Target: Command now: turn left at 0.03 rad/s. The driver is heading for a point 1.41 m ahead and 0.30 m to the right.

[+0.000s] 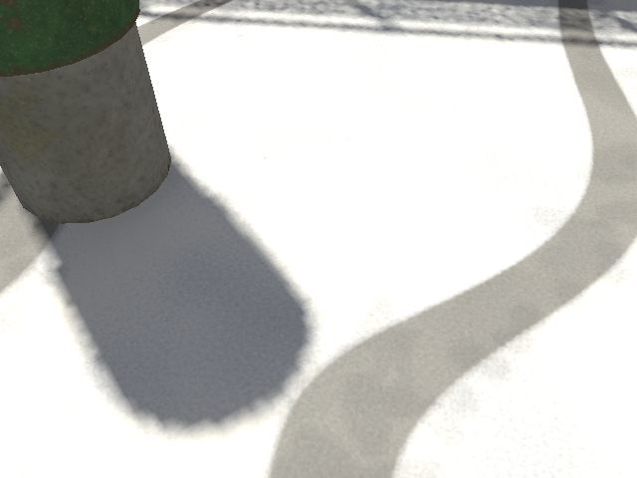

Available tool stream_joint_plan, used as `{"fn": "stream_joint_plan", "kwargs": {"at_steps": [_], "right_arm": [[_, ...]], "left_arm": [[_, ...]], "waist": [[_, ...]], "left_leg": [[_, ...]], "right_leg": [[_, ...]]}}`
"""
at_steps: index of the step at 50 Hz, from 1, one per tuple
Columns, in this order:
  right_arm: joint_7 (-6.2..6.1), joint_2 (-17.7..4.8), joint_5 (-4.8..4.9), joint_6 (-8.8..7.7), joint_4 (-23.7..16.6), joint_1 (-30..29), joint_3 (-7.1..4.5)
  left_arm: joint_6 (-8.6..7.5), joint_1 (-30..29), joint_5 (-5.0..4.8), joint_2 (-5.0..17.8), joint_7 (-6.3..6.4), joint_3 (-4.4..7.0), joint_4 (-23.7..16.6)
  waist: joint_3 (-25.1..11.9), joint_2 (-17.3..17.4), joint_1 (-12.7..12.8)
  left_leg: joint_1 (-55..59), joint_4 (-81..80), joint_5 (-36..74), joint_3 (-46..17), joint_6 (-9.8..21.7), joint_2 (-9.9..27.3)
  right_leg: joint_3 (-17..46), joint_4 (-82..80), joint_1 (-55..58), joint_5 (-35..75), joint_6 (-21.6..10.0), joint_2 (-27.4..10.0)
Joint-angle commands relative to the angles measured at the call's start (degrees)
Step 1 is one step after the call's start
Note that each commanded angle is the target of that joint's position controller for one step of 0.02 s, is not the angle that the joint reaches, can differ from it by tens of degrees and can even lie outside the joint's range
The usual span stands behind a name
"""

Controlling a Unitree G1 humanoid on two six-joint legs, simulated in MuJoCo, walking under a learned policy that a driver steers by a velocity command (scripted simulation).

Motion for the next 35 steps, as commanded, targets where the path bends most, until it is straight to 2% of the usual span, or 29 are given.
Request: {"fn": "stream_joint_plan", "kwargs": {"at_steps": [1,7,31,32,33,35], "right_arm": [[-0.29,-4.87,0.13,-1.01,-3.47,-2.42,-1.38],[-0.7,-5.01,0.3,-1.05,-1.4,-1.2,-1.57],[-1.56,-4.59,0.84,-1.02,8.68,-0.99,-1.39],[-1.6,-4.47,0.93,-0.92,9.64,0.05,-1.39],[-1.67,-5.57,1.39,-0.75,10.21,0.85,-1.82],[-1.67,-6.93,1.9,-1.17,10.4,1.93,-2.23]], "left_arm": [[-0.77,-0.26,-0.06,6.67,0.47,1.29,-2.73],[-0.75,-0.06,-0.2,6.17,0.46,1.0,-1.32],[-0.35,1.92,-0.45,4.99,1.08,0.83,7.79],[-0.27,3.31,-0.57,4.53,1.09,0.78,8.73],[-0.18,3.6,-0.97,4.95,1.17,0.99,9.02],[-0.71,2.36,-1.41,5.06,1.27,1.03,8.02]], "waist": [[-1.39,-1.56,0.5],[-1.41,-0.34,0.42],[-0.03,-0.54,0.4],[-1.24,-0.16,0.43],[-0.15,0.14,0.13],[4.42,2.08,-0.65]], "left_leg": [[0.91,-5.23,3.01,-4.79,1.34,3.98],[2.06,-4.84,5.46,-4.74,1.07,4.18],[3.89,-6.35,7.36,-3.91,1.17,4.16],[4.3,-6.81,-0.02,-3.48,1.45,3.59],[3.25,-6.93,-11.97,-3.41,2.3,2.96],[-0.53,-10.19,-29.05,-8.15,4.92,5.76]], "right_leg": [[2.78,-5.51,-1.35,5.55,-1.9,-2.49],[2.34,-5.28,-1.27,6.6,-1.9,-1.89],[1.06,-6.95,-0.16,7.58,-1.49,-0.37],[0.09,-6.77,0.16,1.36,-1.76,0.49],[-0.85,-5.4,-1.56,-7.28,-2.59,1.58],[-0.7,-2.63,-7.47,-18.38,-4.31,1.85]]}}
